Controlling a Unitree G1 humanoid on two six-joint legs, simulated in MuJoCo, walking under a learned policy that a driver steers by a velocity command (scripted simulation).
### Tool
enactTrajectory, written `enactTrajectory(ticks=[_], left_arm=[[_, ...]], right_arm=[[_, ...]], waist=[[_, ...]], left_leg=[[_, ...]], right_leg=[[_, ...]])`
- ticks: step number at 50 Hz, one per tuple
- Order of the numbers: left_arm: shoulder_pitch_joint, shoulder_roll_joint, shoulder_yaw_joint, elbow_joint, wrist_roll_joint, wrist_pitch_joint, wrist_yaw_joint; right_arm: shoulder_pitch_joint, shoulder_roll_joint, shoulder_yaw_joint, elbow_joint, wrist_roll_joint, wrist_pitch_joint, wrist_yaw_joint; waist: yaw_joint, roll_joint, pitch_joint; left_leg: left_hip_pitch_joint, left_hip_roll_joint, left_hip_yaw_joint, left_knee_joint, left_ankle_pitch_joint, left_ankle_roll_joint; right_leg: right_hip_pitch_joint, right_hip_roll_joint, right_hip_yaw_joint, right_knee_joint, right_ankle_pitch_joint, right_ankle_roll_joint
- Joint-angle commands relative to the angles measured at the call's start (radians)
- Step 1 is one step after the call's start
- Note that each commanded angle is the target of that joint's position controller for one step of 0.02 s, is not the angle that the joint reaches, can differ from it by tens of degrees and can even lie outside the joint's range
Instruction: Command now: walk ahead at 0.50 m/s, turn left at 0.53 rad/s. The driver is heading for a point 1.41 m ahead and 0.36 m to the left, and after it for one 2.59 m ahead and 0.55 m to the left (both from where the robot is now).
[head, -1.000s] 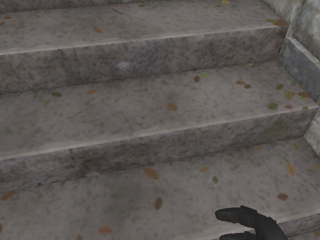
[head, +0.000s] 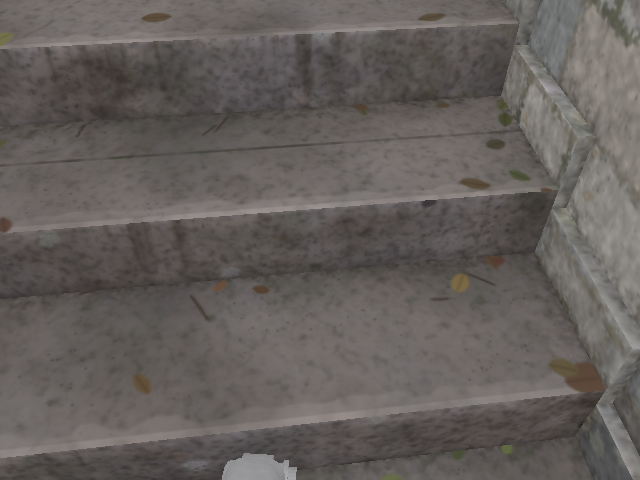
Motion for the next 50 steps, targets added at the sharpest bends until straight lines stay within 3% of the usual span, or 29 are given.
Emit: enactTrajectory(ticks=[1,4,6,7,8,10,11,12,13,14,17,19,21,23,27,28,30,31,32,33,34,35,36,37,38,41,42,48,50], left_arm=[[0.079,0.034,-0.012,0.018,0.043,-0.016,0.003],[0.128,0.04,-0.017,0.016,0.033,-0.019,-0.034],[0.113,0.137,0.008,-0.02,-0.052,-0.023,-0.077],[0.074,0.178,0.015,-0.08,-0.074,-0.044,-0.066],[0.067,0.246,0.031,-0.085,-0.053,-0.051,-0.065],[0.005,0.322,0.061,-0.106,-0.052,-0.062,-0.062],[0.043,0.26,0.054,-0.112,-0.013,-0.068,-0.067],[0.03,0.262,0.048,-0.094,-0.007,-0.057,-0.089],[-0.086,0.165,0.046,-0.126,-0.042,-0.033,-0.122],[-0.131,0.135,0.037,-0.15,-0.098,-0.017,-0.121],[-0.22,0.041,0.016,-0.21,-0.065,-0.017,-0.048],[-0.234,0.07,0.009,-0.243,-0.055,0.004,-0.062],[-0.202,0.108,0.01,-0.237,-0.064,0.039,-0.063],[-0.283,0.09,0.0,-0.293,-0.087,0.045,-0.048],[-0.6,0.107,-0.03,-0.485,-0.07,0.036,-0.014],[-0.714,0.133,-0.032,-0.544,-0.085,0.037,0.001],[-0.843,0.084,-0.067,-0.621,-0.088,0.079,-0.015],[-0.718,0.043,-0.073,-0.573,-0.09,0.07,-0.041],[-0.566,0.066,-0.065,-0.531,-0.116,0.071,-0.058],[-0.53,0.157,-0.026,-0.527,-0.123,0.059,-0.066],[-0.341,0.237,0.014,-0.463,-0.129,0.034,-0.056],[-0.104,0.266,0.03,-0.373,-0.123,0.021,-0.059],[0.158,0.343,0.065,-0.273,-0.085,0.039,-0.043],[0.216,0.32,0.067,-0.245,-0.071,0.032,-0.028],[0.099,0.316,0.073,-0.236,-0.089,0.016,-0.013],[-0.139,0.036,0.011,-0.194,-0.107,0.036,-0.013],[-0.21,-0.006,0.0,-0.193,-0.107,0.03,-0.009],[-0.191,0.072,-0.002,-0.184,-0.039,-0.029,-0.028],[0.065,0.063,-0.01,-0.073,-0.012,-0.013,-0.018]], right_arm=[[-0.173,0.003,0.032,-0.119,0.006,0.003,-0.021],[-0.338,-0.006,0.045,-0.215,0.0,0.057,-0.049],[-0.471,0.033,0.064,-0.253,-0.002,0.105,-0.022],[-0.332,0.022,0.048,-0.193,0.004,0.094,-0.012],[-0.2,0.037,0.05,-0.161,0.017,0.09,-0.009],[-0.062,-0.072,0.003,-0.138,0.029,0.042,-0.031],[0.124,-0.125,-0.016,-0.099,0.052,0.025,-0.062],[0.371,-0.187,-0.053,-0.013,0.009,0.033,-0.071],[0.538,-0.259,-0.067,0.059,-0.043,0.042,-0.07],[0.546,-0.292,-0.101,0.062,-0.065,0.04,-0.086],[0.304,-0.058,-0.035,0.113,-0.034,-0.001,-0.062],[0.169,0.031,-0.004,0.124,-0.025,0.005,-0.048],[0.141,0.017,-0.002,0.147,-0.057,-0.024,-0.038],[0.231,-0.008,0.012,0.163,-0.083,-0.051,-0.062],[0.511,-0.055,0.015,0.28,-0.142,-0.059,-0.057],[0.515,-0.068,0.008,0.267,-0.126,-0.065,-0.055],[0.431,-0.121,-0.011,0.185,-0.032,-0.059,-0.015],[0.407,-0.151,-0.019,0.149,0.003,-0.074,-0.011],[0.404,-0.217,-0.044,0.149,-0.002,-0.078,-0.006],[0.429,-0.289,-0.071,0.144,0.039,-0.092,-0.01],[0.443,-0.285,-0.089,0.151,0.017,-0.095,0.01],[0.573,-0.125,-0.066,0.177,-0.047,-0.093,0.025],[0.497,-0.036,-0.046,0.179,-0.057,-0.068,0.045],[0.361,-0.041,-0.059,0.167,-0.031,-0.051,0.038],[0.306,-0.037,-0.059,0.168,-0.005,-0.056,0.02],[0.222,-0.033,-0.044,0.115,-0.031,-0.063,-0.016],[0.231,-0.022,-0.034,0.113,-0.033,-0.055,-0.022],[0.058,-0.069,-0.008,-0.012,-0.039,-0.035,-0.022],[0.045,0.0,0.023,-0.018,-0.022,-0.019,-0.034]], waist=[[-0.003,-0.04,0.068],[0.021,-0.085,0.056],[0.032,-0.098,0.104],[-0.019,-0.161,0.087],[-0.078,-0.203,0.041],[-0.156,-0.22,0.007],[-0.181,-0.157,-0.147],[-0.269,-0.109,-0.171],[-0.276,0.051,-0.159],[-0.277,0.028,-0.133],[-0.072,-0.012,0.01],[0.003,-0.068,0.006],[0.035,-0.114,0.042],[0.013,0.038,0.036],[-0.064,-0.063,0.074],[-0.086,-0.025,0.087],[-0.064,0.023,0.095],[-0.036,0.133,0.119],[0.025,0.117,0.045],[0.043,0.069,-0.022],[0.07,0.08,-0.115],[0.044,-0.16,-0.365],[0.154,-0.356,-0.347],[0.202,-0.34,-0.121],[0.144,-0.316,0.066],[-0.03,0.017,0.031],[-0.069,-0.057,0.055],[-0.074,-0.049,0.089],[0.007,-0.135,0.12]], left_leg=[[-0.258,0.044,0.022,-0.074,-0.068,0.055],[-0.119,0.114,0.137,-0.461,0.036,0.01],[0.21,0.04,0.297,-0.697,-0.366,-0.088],[0.262,-0.019,0.33,-0.679,-0.37,-0.125],[0.356,-0.061,0.315,-0.674,-0.229,-0.125],[0.617,-0.148,0.284,-0.966,-0.167,-0.096],[1.074,-0.121,0.115,-0.914,0.035,-0.024],[1.32,-0.096,-0.089,-1.174,-0.063,0.001],[1.42,0.054,-0.516,-1.531,-0.144,0.09],[1.281,0.12,-0.734,-1.656,-0.356,0.072],[0.915,0.093,-0.61,-1.679,-0.288,0.083],[0.851,0.07,-0.495,-1.701,-0.267,0.071],[0.784,0.038,-0.3,-1.717,-0.17,0.023],[0.714,-0.005,-0.237,-1.754,-0.127,-0.001],[0.896,0.012,-0.256,-1.745,-0.161,-0.093],[0.879,0.02,-0.245,-1.793,-0.117,-0.092],[0.511,0.099,-0.264,-2.103,-0.14,-0.024],[0.592,0.166,-0.278,-2.058,0.197,-0.001],[0.768,0.198,-0.225,-1.956,0.863,0.006],[1.002,0.175,-0.174,-1.828,1.322,-0.019],[1.106,0.151,-0.164,-1.631,1.443,-0.076],[0.767,0.022,-0.15,-1.329,1.021,-0.125],[0.44,-0.161,-0.166,-0.96,0.023,-0.148],[0.265,-0.149,-0.241,-0.556,0.041,-0.126],[0.16,-0.111,-0.193,-0.428,0.133,-0.111],[0.273,-0.038,-0.181,-0.353,0.221,-0.027],[0.235,-0.024,-0.165,-0.313,0.178,-0.025],[0.068,0.072,-0.001,-0.358,0.139,-0.067],[-0.257,0.037,-0.01,-0.064,0.012,-0.04]], right_leg=[[0.221,-0.231,0.161,-0.243,0.39,-0.166],[0.21,-0.262,0.117,-0.365,0.489,-0.171],[0.029,-0.322,0.064,-0.477,0.803,-0.207],[0.152,-0.335,0.007,-0.392,1.155,-0.167],[0.21,-0.357,-0.026,-0.284,1.557,-0.172],[0.201,-0.353,-0.005,-0.059,1.971,-0.125],[-0.145,-0.292,0.034,0.146,1.84,-0.065],[-0.375,-0.187,0.071,0.375,1.36,-0.076],[-0.646,0.002,0.212,0.718,0.38,-0.039],[-0.709,0.028,0.457,1.065,0.385,-0.059],[-0.846,0.052,0.574,1.438,0.473,-0.12],[-1.006,0.048,0.552,1.617,0.392,-0.171],[-1.021,0.0,0.465,1.497,0.316,-0.124],[-0.999,0.011,0.388,1.666,0.23,-0.121],[-1.188,-0.051,0.415,1.445,0.102,-0.153],[-1.141,-0.086,0.385,1.267,0.103,-0.145],[-0.594,-0.082,0.254,0.929,-0.065,-0.041],[-0.544,-0.04,0.201,0.966,-0.054,-0.005],[-0.476,0.019,0.199,0.933,0.109,-0.001],[-0.465,0.095,0.144,0.678,0.083,-0.005],[-0.288,0.088,0.242,0.54,0.136,-0.036],[0.193,-0.076,0.638,0.476,0.35,-0.228],[0.39,-0.247,1.133,0.075,-0.033,-0.322],[0.18,-0.233,1.269,-0.058,-0.509,-0.237],[-0.017,-0.218,1.176,-0.058,-0.56,-0.217],[-0.249,-0.227,0.831,-0.031,-0.16,-0.153],[-0.294,-0.204,0.794,-0.061,-0.116,-0.16],[-0.277,-0.131,0.46,-0.235,0.091,-0.17],[-0.028,-0.177,0.516,-0.204,0.047,-0.217]])
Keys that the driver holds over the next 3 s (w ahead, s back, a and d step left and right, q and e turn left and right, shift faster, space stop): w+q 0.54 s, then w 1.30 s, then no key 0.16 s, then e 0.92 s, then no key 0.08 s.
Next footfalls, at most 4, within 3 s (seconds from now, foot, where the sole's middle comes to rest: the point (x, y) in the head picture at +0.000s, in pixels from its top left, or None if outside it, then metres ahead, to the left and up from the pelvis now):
0.18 left None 0.29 0.11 -0.59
0.66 right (368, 352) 0.65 -0.04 -0.43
1.30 left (183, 166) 0.95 0.32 -0.26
1.84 right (228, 5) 1.27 0.26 -0.09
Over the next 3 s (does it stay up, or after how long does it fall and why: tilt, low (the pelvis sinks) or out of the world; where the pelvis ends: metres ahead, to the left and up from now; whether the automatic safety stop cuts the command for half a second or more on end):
stays up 1.39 0.52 0.84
